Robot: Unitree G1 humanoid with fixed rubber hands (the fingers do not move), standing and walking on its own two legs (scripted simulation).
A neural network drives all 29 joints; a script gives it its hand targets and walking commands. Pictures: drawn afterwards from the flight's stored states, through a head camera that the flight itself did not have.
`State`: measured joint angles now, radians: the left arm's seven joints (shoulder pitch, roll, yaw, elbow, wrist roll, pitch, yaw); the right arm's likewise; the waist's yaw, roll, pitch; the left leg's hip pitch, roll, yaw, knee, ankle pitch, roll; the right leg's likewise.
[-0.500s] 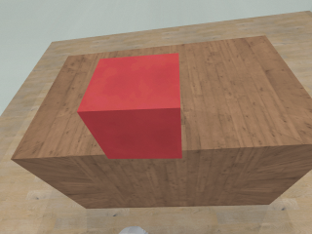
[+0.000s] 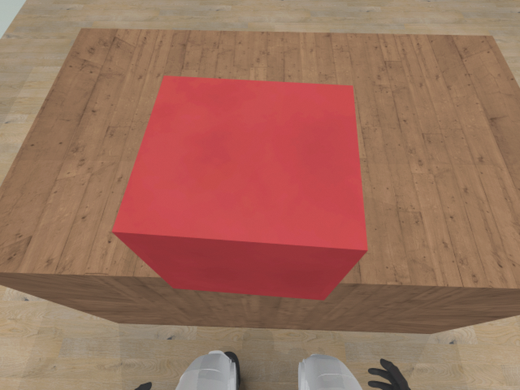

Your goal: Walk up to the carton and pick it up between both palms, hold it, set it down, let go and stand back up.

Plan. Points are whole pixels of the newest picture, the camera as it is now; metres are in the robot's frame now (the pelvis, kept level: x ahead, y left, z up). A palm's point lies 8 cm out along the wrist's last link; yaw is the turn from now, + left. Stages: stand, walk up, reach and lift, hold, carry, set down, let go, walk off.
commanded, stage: walk up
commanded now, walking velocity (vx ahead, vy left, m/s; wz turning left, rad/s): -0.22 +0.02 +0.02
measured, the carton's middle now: (252, 199) +0.37 +0.04 +0.04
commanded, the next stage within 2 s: none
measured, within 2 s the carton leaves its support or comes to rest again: neither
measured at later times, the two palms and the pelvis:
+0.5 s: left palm out of the picture -0.03 +0.23 -0.09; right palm out of the picture -0.01 -0.31 -0.17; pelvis -0.06 -0.03 +0.01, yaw +1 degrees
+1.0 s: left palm out of the picture -0.16 +0.31 -0.14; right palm out of the picture -0.17 -0.13 -0.11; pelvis -0.15 +0.08 +0.02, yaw +1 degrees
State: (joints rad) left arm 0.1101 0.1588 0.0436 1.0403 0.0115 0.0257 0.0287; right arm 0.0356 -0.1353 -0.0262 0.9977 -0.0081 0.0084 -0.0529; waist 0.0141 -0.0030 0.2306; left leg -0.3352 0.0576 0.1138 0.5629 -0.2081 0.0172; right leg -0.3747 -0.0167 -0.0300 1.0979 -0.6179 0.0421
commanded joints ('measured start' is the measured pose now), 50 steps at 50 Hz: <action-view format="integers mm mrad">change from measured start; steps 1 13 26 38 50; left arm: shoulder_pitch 217 21 125 154 194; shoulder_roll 32 280 251 140 135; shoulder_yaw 19 54 49 59 38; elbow -3 -116 -108 -82 74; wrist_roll -5 2 6 7 11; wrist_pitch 16 24 -31 43 29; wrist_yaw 12 48 3 9 -20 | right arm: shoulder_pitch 96 89 137 353 400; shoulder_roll -220 -220 -234 -289 -154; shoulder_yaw -60 -84 -81 -61 3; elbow -14 -16 -12 52 92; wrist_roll -6 -18 -13 -11 -2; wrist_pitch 4 97 98 50 -63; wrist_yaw -20 62 60 46 23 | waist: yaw -5 -2 19 -46 -50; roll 174 -149 -256 412 195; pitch -347 -254 -275 -154 -201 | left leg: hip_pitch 240 -323 -155 236 355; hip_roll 255 -131 -124 283 189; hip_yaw -175 -313 -278 -531 -422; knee -75 755 663 -497 -451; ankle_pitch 935 -276 -154 -493 -242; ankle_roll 203 -72 -135 46 -71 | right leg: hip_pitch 34 326 216 -330 -182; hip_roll -32 -340 -294 -21 -1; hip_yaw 35 233 302 9 41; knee -197 -689 -823 -302 -223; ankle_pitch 86 984 335 2 319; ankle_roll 13 -94 -174 -32 28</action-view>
